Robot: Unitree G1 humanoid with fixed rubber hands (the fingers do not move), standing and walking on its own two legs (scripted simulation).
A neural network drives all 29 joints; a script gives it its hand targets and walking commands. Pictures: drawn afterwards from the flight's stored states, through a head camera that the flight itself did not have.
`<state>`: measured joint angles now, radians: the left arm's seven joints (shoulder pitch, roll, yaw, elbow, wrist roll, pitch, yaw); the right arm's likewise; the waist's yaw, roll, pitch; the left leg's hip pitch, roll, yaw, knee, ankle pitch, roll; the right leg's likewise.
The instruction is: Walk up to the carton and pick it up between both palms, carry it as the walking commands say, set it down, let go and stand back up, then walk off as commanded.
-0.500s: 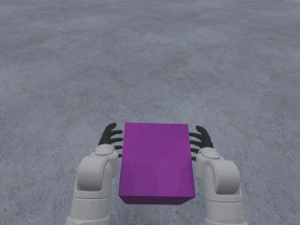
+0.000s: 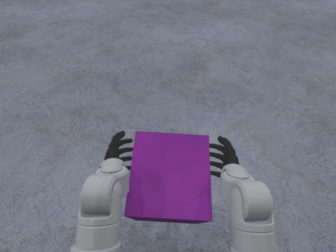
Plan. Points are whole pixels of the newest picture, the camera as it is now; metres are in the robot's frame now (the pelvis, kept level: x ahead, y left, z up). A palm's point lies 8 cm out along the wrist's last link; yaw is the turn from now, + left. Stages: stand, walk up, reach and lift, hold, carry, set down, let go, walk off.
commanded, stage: carry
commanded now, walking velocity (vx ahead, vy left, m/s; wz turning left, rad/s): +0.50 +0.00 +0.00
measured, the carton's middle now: (168, 181) +0.31 +0.00 +0.01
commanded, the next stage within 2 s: none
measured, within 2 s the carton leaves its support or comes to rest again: neither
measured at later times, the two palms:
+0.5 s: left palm (141, 75) +0.64 +0.09 +0.10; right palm (214, 78) +0.65 -0.15 +0.08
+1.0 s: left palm (141, 28) +1.00 +0.12 +0.10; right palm (196, 31) +0.99 -0.12 +0.10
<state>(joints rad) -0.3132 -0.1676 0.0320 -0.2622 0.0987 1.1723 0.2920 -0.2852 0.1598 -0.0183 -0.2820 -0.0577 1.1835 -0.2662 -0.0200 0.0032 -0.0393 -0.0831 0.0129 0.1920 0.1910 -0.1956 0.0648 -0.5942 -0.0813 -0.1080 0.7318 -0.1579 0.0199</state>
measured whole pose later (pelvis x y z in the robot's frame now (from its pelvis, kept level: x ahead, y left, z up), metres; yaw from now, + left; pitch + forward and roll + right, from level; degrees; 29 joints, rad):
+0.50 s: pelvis +0.35 -0.05 +0.00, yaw +3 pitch +4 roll +2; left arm -0.31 -0.17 0.03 -0.26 0.07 1.16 0.26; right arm -0.29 0.16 -0.02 -0.27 -0.10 1.16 -0.28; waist 0.02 0.00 -0.02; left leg -0.61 0.09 0.07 0.79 -0.16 -0.02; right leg -0.11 -0.02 -0.20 0.25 -0.22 -0.06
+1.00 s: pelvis +0.70 +0.00 +0.00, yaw +0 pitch +4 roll -1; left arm -0.31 -0.17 0.04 -0.25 0.10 1.17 0.28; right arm -0.30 0.17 -0.02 -0.25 -0.08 1.17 -0.26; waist -0.01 0.00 -0.05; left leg -0.07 0.03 0.20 0.22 -0.22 0.04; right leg -0.57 -0.09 -0.10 0.69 -0.14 0.03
